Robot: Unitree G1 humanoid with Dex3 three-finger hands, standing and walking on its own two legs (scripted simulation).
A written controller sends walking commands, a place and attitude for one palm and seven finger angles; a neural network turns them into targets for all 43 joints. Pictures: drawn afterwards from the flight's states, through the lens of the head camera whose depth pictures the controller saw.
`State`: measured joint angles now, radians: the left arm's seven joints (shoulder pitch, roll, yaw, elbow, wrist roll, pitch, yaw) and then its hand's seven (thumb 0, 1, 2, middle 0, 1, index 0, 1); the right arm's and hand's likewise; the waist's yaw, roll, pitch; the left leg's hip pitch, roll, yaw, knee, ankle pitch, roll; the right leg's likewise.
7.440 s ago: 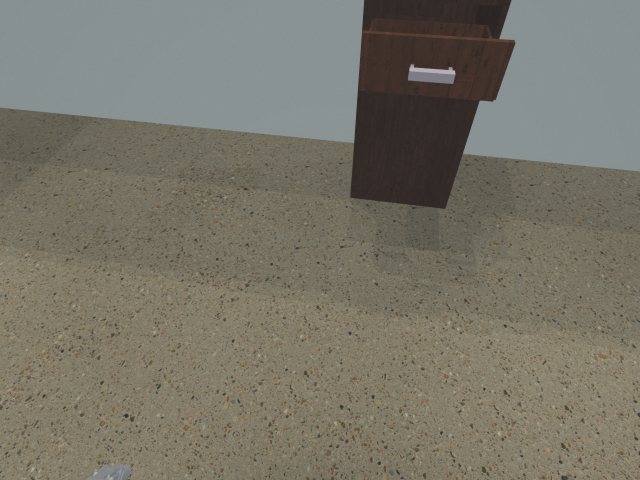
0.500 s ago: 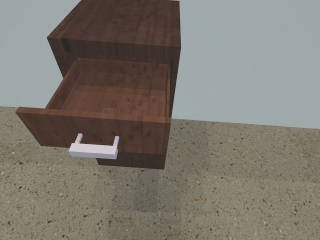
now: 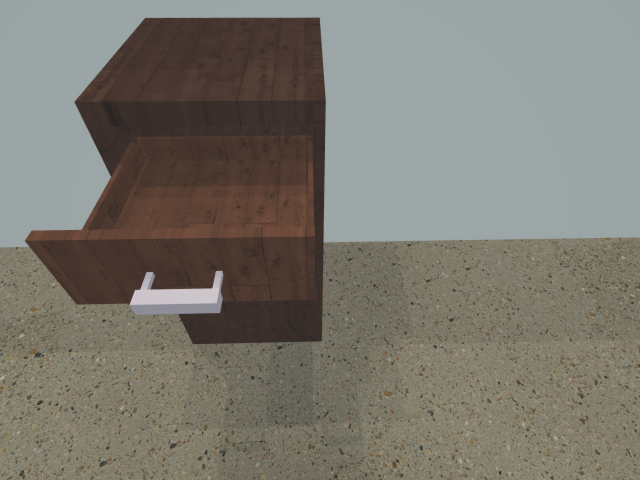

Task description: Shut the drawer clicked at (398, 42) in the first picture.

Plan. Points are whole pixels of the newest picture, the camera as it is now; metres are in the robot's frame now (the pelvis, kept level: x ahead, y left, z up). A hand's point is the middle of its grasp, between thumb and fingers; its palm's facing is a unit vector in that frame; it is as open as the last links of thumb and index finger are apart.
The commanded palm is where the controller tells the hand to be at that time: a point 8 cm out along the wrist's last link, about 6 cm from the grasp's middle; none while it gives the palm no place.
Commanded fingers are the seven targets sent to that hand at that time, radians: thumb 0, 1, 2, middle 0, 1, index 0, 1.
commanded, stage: come to a stop and stand still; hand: left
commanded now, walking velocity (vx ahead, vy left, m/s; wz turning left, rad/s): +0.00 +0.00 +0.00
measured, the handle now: (181, 289) +0.38 +0.24 +0.00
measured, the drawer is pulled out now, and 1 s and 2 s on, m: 0.29 0.29 0.29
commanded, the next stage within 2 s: look again from close up in 0.18 s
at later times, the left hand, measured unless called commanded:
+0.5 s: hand out of the picture +0.01 +0.18 -0.18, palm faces +0.04 -0.98 -0.20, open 7.4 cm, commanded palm none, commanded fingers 0.00 0.90 0.90 -0.20 -0.30 -0.20 -0.30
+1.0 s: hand out of the picture +0.14 +0.21 -0.12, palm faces +0.23 -0.95 -0.21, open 7.2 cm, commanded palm +0.13 +0.25 -0.06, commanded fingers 0.00 0.90 0.90 -0.32 -0.43 -0.32 -0.43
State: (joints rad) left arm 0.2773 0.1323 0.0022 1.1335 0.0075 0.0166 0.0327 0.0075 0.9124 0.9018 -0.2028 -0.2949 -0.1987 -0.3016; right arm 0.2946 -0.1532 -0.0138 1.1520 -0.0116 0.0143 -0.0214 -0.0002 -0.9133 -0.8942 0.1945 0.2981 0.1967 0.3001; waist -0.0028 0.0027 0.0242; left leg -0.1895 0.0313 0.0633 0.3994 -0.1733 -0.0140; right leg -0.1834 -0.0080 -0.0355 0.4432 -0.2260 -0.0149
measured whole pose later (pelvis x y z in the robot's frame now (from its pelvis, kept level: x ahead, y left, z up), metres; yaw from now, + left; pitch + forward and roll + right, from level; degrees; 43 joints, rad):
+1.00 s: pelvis +0.04 +0.02 -0.01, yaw +1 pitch +0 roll +1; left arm 0.47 0.18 0.04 0.40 -0.09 0.03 0.10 0.02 0.93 0.90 -0.22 -0.31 -0.21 -0.31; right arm 0.32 -0.18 0.00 0.93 0.02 -0.16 -0.05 0.01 -0.91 -0.89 0.20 0.30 0.20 0.30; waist 0.01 -0.02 0.01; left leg -0.22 -0.01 0.06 0.50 -0.28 0.01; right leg -0.21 -0.04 -0.03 0.54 -0.33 0.01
